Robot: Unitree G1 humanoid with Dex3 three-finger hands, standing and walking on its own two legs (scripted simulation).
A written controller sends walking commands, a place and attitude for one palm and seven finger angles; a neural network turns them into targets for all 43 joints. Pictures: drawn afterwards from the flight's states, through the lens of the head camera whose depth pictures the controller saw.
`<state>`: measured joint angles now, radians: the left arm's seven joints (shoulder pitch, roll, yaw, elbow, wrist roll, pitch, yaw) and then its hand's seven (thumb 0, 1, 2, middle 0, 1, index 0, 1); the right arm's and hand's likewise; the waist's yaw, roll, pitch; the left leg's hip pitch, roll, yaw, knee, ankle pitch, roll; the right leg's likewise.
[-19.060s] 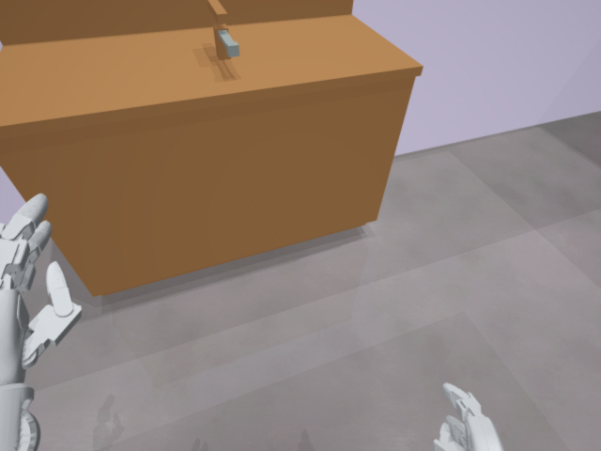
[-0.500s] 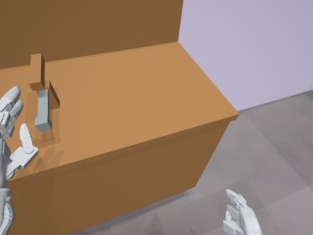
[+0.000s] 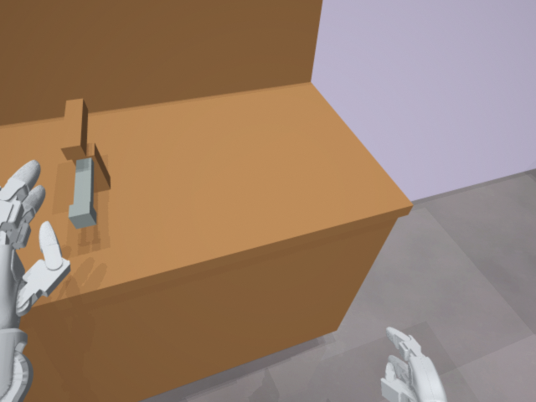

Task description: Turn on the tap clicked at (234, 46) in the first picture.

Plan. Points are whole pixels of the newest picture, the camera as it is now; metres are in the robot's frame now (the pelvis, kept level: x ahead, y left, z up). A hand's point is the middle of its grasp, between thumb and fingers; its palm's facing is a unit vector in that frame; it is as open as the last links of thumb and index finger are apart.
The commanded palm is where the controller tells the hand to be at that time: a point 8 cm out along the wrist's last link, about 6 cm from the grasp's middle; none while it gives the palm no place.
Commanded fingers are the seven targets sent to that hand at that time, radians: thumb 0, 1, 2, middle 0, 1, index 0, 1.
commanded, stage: look again from close up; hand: left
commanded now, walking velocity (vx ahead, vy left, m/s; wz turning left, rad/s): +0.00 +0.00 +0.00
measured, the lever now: (83, 215) +0.33 +0.32 +0.09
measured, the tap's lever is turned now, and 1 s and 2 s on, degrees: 0 0 0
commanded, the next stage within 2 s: turn the palm inward beside the body in 0.24 s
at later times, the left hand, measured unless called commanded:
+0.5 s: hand (44, 228) +0.24 +0.27 +0.19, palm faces +0.44 -0.84 -0.31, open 7.4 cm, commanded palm +0.16 +0.27 +0.17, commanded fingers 0.00 0.90 0.90 -0.20 -0.30 -0.20 -0.30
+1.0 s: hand (105, 285) +0.20 +0.20 +0.15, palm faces +0.51 -0.81 -0.30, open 7.4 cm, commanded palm +0.14 +0.25 +0.16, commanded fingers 0.00 0.90 0.90 -0.20 -0.30 -0.20 -0.30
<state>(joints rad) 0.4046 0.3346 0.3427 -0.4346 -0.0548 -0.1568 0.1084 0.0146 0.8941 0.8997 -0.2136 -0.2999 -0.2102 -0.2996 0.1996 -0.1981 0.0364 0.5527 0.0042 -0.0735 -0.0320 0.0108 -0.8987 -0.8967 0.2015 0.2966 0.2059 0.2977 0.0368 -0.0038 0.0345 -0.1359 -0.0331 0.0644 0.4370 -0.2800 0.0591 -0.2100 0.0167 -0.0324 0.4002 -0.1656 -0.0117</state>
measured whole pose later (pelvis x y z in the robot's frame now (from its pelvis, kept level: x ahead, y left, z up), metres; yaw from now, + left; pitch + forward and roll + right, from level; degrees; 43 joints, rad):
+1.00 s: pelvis -0.01 -0.06 -0.02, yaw +4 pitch -1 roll +0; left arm 0.29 0.34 0.28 -0.38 -0.12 0.10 0.15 0.02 0.90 0.90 -0.21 -0.30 -0.21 -0.30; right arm 0.12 -0.22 0.04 0.67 0.02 -0.13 -0.07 0.01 -0.90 -0.90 0.20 0.30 0.21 0.30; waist 0.07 0.05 -0.03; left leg -0.27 0.01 -0.02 0.63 -0.34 -0.02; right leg -0.33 0.06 -0.11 0.60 -0.27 -0.08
